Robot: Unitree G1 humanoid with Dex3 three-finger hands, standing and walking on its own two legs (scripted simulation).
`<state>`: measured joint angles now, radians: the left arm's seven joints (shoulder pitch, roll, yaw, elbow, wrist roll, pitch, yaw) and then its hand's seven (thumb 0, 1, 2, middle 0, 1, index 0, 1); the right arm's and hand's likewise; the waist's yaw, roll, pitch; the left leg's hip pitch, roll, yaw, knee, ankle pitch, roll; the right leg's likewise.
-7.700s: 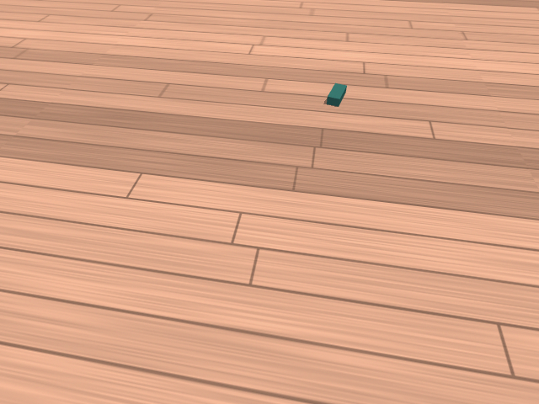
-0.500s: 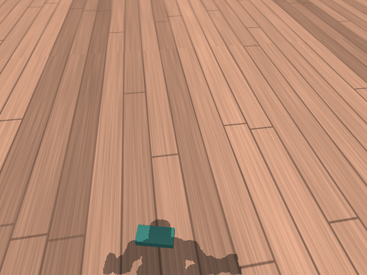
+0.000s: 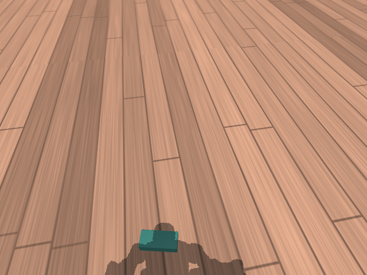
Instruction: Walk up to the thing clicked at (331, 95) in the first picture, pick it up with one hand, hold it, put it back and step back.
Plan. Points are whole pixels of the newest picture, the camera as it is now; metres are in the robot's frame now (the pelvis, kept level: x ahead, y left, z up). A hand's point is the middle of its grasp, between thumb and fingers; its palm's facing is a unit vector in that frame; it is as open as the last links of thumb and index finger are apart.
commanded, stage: walk up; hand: left
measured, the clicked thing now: (159, 240) +0.43 +0.15 -0.75
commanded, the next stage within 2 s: stand in 0.48 s
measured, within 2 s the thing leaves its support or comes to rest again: neither
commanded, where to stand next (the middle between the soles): +0.05 +0.02 m, yaw -3 degrees
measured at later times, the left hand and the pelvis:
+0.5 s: hand out of the picture +0.09 +0.25 -0.16, palm faces -0.03 -0.94 -0.34, open 7.4 cm; pelvis +0.01 +0.00 +0.00, yaw +0 degrees
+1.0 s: hand out of the picture +0.09 +0.24 -0.16, palm faces -0.02 -0.94 -0.33, open 7.4 cm; pelvis +0.02 -0.01 +0.00, yaw +0 degrees
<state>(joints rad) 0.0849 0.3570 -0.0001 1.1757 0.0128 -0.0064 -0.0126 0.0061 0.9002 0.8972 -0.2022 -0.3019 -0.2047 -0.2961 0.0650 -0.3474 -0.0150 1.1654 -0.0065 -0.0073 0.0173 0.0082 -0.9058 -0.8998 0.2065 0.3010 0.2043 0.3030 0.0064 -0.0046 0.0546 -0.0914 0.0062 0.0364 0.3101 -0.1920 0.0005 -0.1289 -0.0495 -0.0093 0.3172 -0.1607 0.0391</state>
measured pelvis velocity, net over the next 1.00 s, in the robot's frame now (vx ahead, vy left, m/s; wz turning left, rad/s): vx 0.02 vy -0.01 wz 0.01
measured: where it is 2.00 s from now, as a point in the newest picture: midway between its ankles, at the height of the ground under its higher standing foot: outside the picture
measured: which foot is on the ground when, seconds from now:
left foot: down 0.00-1.00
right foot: down 0.00-1.00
